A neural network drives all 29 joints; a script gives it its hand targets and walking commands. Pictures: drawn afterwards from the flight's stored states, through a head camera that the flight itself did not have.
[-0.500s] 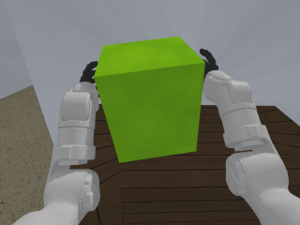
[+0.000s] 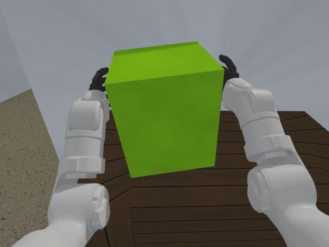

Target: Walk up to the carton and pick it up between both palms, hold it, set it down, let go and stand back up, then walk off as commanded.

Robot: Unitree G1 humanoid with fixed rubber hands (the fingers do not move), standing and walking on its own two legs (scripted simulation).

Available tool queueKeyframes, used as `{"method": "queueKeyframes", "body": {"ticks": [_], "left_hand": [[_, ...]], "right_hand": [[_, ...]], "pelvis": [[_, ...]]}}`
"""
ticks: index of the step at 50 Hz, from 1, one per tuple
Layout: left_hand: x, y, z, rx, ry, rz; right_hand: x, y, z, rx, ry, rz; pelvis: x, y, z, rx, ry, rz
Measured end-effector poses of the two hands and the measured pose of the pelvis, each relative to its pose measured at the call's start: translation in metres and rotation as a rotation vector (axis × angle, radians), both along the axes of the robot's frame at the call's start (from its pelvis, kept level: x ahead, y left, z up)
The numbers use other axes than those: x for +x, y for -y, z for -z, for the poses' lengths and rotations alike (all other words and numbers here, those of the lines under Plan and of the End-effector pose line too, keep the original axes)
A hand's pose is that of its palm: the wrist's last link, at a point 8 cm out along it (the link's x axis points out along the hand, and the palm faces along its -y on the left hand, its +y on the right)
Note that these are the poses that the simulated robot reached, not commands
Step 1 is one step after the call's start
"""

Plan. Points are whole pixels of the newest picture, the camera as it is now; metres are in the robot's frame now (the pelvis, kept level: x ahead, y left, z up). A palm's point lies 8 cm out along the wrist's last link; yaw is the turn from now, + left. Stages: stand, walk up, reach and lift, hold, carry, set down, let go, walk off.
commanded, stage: hold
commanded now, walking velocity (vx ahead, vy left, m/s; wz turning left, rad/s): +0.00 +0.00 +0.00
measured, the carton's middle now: (164, 108) +0.39 +0.02 +0.22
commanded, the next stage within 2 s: none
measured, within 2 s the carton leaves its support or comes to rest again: neither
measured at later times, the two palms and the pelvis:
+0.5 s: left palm (90, 97) +0.34 +0.18 +0.28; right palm (231, 85) +0.36 -0.12 +0.31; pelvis -0.02 +0.00 +0.00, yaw +0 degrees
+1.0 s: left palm (98, 97) +0.36 +0.17 +0.27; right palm (230, 86) +0.38 -0.13 +0.29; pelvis +0.00 +0.00 +0.00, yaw +0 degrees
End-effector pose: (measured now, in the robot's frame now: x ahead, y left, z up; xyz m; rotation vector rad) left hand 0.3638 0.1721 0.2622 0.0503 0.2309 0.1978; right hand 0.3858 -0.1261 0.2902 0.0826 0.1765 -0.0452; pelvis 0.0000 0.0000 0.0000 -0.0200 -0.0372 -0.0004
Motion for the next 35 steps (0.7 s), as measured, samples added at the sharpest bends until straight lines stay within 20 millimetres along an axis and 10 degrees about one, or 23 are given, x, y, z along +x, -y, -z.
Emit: {"method": "queueKeyframes", "body": {"ticks": [21,35], "left_hand": [[-0.028,-0.005,-0.018,-0.005,0.047,0.004],[-0.012,0.001,-0.011,-0.004,0.03,0.006]], "right_hand": [[-0.03,-0.005,-0.02,-0.009,0.042,0.002],[-0.014,0.001,-0.009,0.0,0.021,0.006]], "pelvis": [[-0.013,-0.004,0.002,-0.006,0.031,0.0],[-0.01,0.0,0.001,-0.001,0.016,0.001]]}}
